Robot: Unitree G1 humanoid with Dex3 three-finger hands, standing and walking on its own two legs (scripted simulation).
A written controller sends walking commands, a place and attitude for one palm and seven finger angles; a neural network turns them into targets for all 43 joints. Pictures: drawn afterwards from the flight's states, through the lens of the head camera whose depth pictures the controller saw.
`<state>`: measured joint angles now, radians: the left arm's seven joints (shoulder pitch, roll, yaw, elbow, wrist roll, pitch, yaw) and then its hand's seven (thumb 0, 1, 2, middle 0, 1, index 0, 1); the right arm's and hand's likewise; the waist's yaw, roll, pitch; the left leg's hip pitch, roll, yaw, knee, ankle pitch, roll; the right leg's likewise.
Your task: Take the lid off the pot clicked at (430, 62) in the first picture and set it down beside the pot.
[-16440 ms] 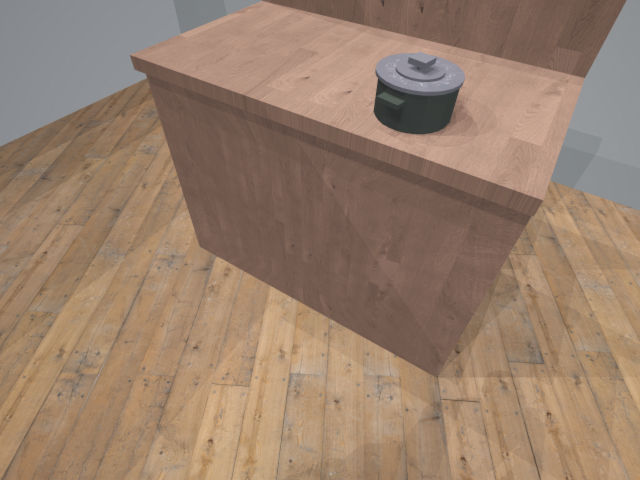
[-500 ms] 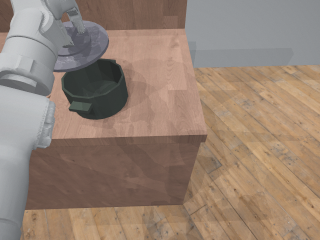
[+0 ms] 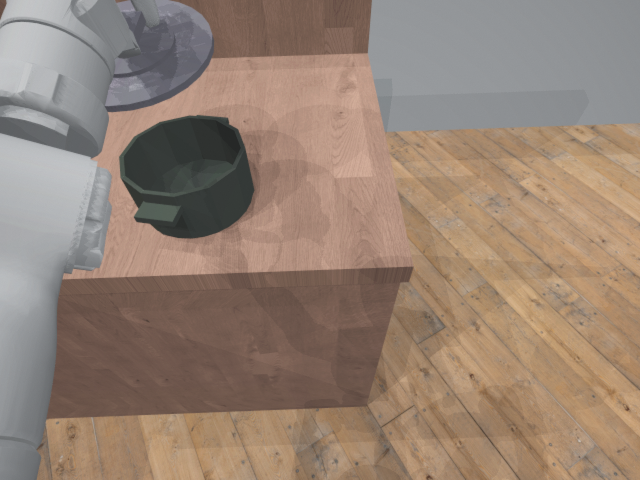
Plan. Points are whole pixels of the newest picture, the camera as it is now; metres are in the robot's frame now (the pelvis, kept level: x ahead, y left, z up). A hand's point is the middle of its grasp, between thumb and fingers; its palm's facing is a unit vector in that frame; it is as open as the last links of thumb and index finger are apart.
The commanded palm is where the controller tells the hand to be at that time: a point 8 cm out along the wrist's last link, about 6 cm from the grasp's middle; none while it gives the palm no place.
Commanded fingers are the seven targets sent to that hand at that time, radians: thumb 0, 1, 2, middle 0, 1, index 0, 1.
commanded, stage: lift the lid straight up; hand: left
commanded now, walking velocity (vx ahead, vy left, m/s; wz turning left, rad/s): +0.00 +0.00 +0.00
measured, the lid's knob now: (120, 28) +0.54 +0.17 +0.29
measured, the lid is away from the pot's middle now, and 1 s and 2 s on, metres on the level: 0.02 0.11 0.22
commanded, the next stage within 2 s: move the lid sideways beside the pot in 0.10 s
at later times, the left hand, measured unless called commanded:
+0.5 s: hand (97, 31) +0.50 +0.18 +0.30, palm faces -0.18 -0.08 -0.98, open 7.7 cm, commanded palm +0.49 +0.19 +0.37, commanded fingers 0.00 0.68 1.00 -0.72 -1.07 -0.75 -1.04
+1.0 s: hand (15, 43) +0.49 +0.25 +0.30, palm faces -0.18 -0.10 -0.98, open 7.7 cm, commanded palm +0.49 +0.25 +0.37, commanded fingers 0.00 0.68 1.00 -0.72 -1.07 -0.75 -1.04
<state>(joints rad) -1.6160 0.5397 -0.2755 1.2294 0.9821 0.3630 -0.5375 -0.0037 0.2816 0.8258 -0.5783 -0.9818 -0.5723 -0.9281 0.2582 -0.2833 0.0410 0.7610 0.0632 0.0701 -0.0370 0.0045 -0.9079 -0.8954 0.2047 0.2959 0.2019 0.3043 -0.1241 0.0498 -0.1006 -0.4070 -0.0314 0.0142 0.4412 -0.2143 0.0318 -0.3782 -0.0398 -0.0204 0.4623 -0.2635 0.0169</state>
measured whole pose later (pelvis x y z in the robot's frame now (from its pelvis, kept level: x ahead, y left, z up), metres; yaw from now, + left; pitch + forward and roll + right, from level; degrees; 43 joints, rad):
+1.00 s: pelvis +0.00 +0.00 +0.00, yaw +0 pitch +10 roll +0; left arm -1.49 0.75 -0.22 1.12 1.01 0.23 -0.58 0.00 0.28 0.83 -0.59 -0.99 -0.57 -0.93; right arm 0.25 -0.29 0.03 0.73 0.08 0.15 -0.05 0.00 -0.91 -0.90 0.20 0.30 0.20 0.30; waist -0.11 0.04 -0.09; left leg -0.42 -0.02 0.01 0.48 -0.23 0.03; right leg -0.37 -0.03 -0.03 0.46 -0.26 0.02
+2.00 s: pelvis +0.01 +0.01 +0.00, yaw -1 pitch +12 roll -1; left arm -1.52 0.99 -0.15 1.23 1.06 0.15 -0.59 0.00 0.29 0.83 -0.59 -0.99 -0.57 -0.93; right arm 0.27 -0.30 0.05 0.73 0.10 0.15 -0.08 0.00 -0.91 -0.90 0.21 0.30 0.20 0.30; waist -0.12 0.04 -0.07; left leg -0.44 -0.01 0.01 0.49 -0.25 0.04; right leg -0.37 -0.01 -0.02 0.42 -0.25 0.02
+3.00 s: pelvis +0.02 +0.01 +0.00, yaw -1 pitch +14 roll -2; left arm -1.57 1.03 -0.15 1.34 1.07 0.23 -0.59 0.00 0.29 0.83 -0.59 -0.99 -0.56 -0.93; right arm 0.32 -0.31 0.05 0.74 0.10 0.12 -0.07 0.00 -0.91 -0.90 0.21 0.30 0.20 0.30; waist -0.16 0.04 -0.06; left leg -0.47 0.00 0.01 0.51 -0.27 0.04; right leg -0.39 -0.01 -0.02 0.41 -0.25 0.03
